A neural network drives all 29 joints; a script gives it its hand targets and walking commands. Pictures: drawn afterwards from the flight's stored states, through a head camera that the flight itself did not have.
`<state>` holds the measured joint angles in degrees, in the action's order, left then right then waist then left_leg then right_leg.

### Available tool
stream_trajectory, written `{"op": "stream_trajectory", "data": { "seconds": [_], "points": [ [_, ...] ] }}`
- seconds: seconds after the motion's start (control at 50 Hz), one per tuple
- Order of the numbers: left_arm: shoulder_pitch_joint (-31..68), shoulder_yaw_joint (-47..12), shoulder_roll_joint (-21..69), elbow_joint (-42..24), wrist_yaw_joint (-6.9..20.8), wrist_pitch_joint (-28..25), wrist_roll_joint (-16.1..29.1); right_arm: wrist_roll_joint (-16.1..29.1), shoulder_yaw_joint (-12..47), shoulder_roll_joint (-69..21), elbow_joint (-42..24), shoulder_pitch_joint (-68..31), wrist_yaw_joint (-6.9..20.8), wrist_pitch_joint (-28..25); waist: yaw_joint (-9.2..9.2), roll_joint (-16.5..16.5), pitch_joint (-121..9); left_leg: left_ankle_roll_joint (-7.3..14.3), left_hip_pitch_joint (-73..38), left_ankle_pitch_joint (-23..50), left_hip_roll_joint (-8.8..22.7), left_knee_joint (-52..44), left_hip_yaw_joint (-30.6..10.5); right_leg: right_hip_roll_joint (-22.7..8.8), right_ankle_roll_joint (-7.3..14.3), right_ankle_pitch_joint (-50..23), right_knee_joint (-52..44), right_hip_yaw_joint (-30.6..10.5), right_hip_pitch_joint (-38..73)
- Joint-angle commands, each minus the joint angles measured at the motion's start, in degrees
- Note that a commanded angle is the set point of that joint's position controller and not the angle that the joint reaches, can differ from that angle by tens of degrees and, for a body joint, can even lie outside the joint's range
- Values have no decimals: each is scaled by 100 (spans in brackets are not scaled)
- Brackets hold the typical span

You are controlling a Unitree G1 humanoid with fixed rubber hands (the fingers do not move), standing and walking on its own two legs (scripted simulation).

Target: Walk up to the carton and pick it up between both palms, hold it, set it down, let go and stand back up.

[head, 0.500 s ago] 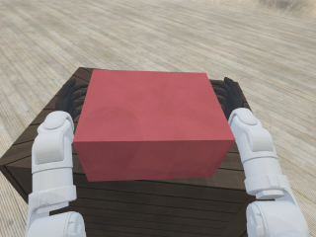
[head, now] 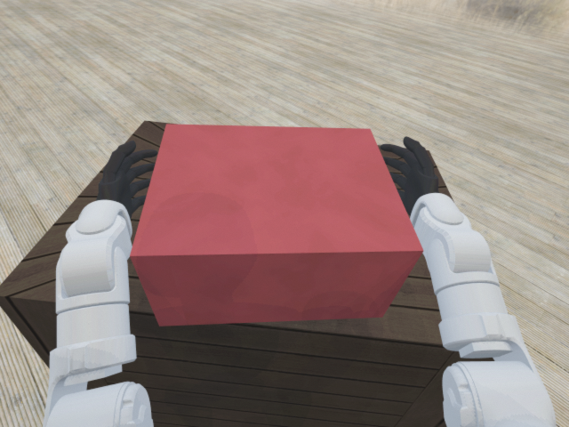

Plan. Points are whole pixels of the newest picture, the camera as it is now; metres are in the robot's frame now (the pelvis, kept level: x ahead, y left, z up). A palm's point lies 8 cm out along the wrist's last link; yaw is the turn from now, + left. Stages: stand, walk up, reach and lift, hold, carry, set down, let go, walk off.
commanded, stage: hold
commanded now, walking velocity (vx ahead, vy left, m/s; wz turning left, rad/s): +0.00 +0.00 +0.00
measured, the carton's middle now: (273, 219) +0.37 +0.00 +0.15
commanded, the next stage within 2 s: set down in 0.76 s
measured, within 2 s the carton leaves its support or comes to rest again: neither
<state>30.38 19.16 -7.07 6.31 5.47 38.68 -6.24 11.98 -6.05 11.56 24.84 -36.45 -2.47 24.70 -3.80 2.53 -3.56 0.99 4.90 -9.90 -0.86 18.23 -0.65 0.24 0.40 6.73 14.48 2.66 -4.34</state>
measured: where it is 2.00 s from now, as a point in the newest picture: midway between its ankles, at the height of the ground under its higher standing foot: outside the picture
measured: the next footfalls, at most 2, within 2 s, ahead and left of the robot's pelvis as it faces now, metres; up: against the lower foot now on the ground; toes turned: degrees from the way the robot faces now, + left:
none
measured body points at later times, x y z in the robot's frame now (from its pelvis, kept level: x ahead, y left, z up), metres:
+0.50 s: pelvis +0.00 +0.00 +0.00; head -0.05 +0.02 +0.45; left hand +0.37 +0.20 +0.19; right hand +0.37 -0.20 +0.21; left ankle +0.00 +0.10 -0.75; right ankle +0.02 -0.12 -0.75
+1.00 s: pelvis +0.00 +0.00 +0.00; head -0.05 +0.02 +0.45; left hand +0.37 +0.20 +0.21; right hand +0.37 -0.20 +0.22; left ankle +0.00 +0.10 -0.75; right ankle +0.02 -0.12 -0.75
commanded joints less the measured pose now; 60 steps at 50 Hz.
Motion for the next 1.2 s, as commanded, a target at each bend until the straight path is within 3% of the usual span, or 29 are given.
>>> {"op": "stream_trajectory", "data": {
  "seconds": [0.0, 0.12, 0.18, 0.2, 0.22, 0.26, 0.34, 0.36, 0.46, 0.48, 0.52, 0.58, 0.64, 0.66, 0.68, 0.7, 0.72, 0.74, 0.76, 0.8, 0.86, 0.98, 1.04, 1.18],
  "points": [
    [3281, -2323, 2127, -782, 665, -129, 691, 471, 1635, -2192, -1546, -3548, 834, -243, -63, -475, -1678, -325, 99, 1189, -73, -304, 25, 159, 61, -959, 61, -102, 1078],
    [3136, -2139, 2020, -707, 703, -127, 669, 501, 1739, -2196, -1658, -3586, 787, -216, -15, -218, -1686, -232, 151, 1206, -119, -272, 46, 129, -9, -1249, 112, -129, 1224],
    [3208, -2210, 2075, -824, 692, -169, 687, 521, 1792, -2293, -1765, -3643, 793, -254, 32, -220, -1887, -234, 93, 1204, -106, -267, 34, 139, -3, -1255, 134, -129, 1262],
    [3323, -2140, 2007, -660, 680, -158, 642, 489, 1682, -2202, -1532, -3672, 818, -212, 31, -339, -1679, -253, 144, 1047, -106, -312, 43, 132, 9, -996, 98, -119, 1080],
    [3152, -2302, 2139, -904, 677, -145, 703, 565, 1836, -2326, -1736, -3481, 800, -229, -8, -304, -1911, -254, -13, 1272, -108, -254, 40, 150, 13, -1268, 104, -136, 1212],
    [3425, -2173, 1992, -698, 683, -142, 687, 496, 1656, -2184, -1454, -3693, 829, -203, -12, -374, -1706, -259, 97, 1031, -94, -321, 32, 148, 35, -909, 83, -95, 1038],
    [3259, -2285, 2107, -860, 643, -178, 719, 526, 1767, -2268, -1758, -3641, 820, -287, 8, -307, -1990, -271, 10, 1281, -97, -259, 28, 154, 19, -1203, 109, -126, 1254],
    [3333, -2157, 2021, -637, 656, -178, 687, 494, 1717, -2219, -1693, -3802, 819, -272, 50, -274, -1837, -231, 143, 1109, -114, -265, 41, 121, -9, -1149, 116, -139, 1193],
    [3319, -2063, 1944, -500, 716, -126, 622, 424, 1622, -2241, -1319, -3604, 772, -185, -24, -257, -1540, -203, 226, 840, -134, -363, 67, 81, -23, -994, 79, -156, 1145],
    [3219, -2214, 2045, -819, 717, -128, 673, 475, 1725, -2287, -1528, -3476, 756, -216, -51, -317, -1805, -242, 87, 1121, -128, -309, 68, 120, -11, -1213, 118, -135, 1258],
    [3562, -2084, 1976, -463, 722, -144, 646, 406, 1543, -2260, -1210, -3759, 814, -189, -21, -350, -1515, -220, 308, 698, -119, -415, 53, 73, -1, -753, 46, -147, 1042],
    [3379, -2131, 2080, -533, 754, -164, 656, 410, 1641, -2373, -1430, -3655, 789, -226, -55, -269, -1686, -206, 268, 889, -141, -380, 85, 87, -22, -1069, 66, -154, 1222],
    [3467, -2312, 2110, -902, 706, -224, 756, 535, 1723, -2328, -1792, -3772, 751, -285, -88, -425, -2082, -291, 52, 1347, -127, -227, 41, 146, 21, -1294, 140, -130, 1276],
    [3476, -2230, 2078, -669, 702, -224, 745, 510, 1659, -2263, -1714, -3846, 747, -279, -48, -448, -1946, -301, 93, 1267, -143, -226, 24, 127, 14, -1243, 119, -141, 1203],
    [3324, -2290, 2084, -870, 697, -228, 744, 550, 1776, -2341, -1762, -3625, 732, -270, -63, -367, -2021, -283, 42, 1338, -134, -210, 33, 144, 2, -1393, 124, -134, 1335],
    [3425, -2103, 1921, -513, 706, -231, 698, 450, 1621, -2173, -1519, -3748, 746, -246, -66, -366, -1775, -259, 148, 1046, -136, -284, 31, 93, -8, -1149, 123, -123, 1209],
    [3145, -2186, 2023, -742, 716, -212, 671, 507, 1798, -2332, -1692, -3502, 729, -255, -24, -242, -1914, -248, 63, 1215, -147, -266, 44, 117, -30, -1379, 131, -136, 1345],
    [3380, -2067, 1867, -562, 718, -221, 649, 431, 1619, -2184, -1473, -3712, 747, -230, -39, -298, -1756, -221, 231, 883, -140, -327, 41, 90, -11, -1058, 135, -134, 1235],
    [3318, -2403, 2067, -1074, 684, -261, 740, 489, 1798, -2475, -1892, -3615, 799, -269, 148, -285, -1934, -260, -102, 1204, -186, -350, 75, 238, 34, -1004, 32, -96, 1178],
    [3293, -2574, 2091, -1248, 596, -199, 825, 577, 1807, -2357, -2023, -3570, 855, -246, 97, -457, -2019, -355, -514, 1688, -163, -194, 57, 312, 95, -996, -3, -52, 854],
    [3372, -2481, 1989, -1148, 546, -220, 764, 416, 1598, -2106, -2012, -3685, 869, -357, 66, -439, -1821, -357, -468, 1436, -157, -220, 96, 293, 107, -661, -105, -12, 619],
    [3120, -1796, 1747, -147, 821, -463, 246, -210, 1068, -2038, -1033, -3445, 994, -726, 230, -191, -852, -162, 81, 106, -136, -600, 253, 95, 36, 364, -251, -59, 690],
    [3158, -1739, 1829, -137, 877, -645, 172, -323, 1051, -2136, -1042, -3459, 1003, -994, 265, -175, -983, -165, 11, 312, -162, -575, 296, 94, -4, 155, -208, -31, 907],
    [3216, -2278, 2089, -325, 764, -1229, 387, -502, 1053, -2180, -1289, -3436, 915, -1750, 30, -372, -1676, -371, -504, 1257, -163, -260, 283, 122, -42, -679, -58, 148, 999]
  ]
}}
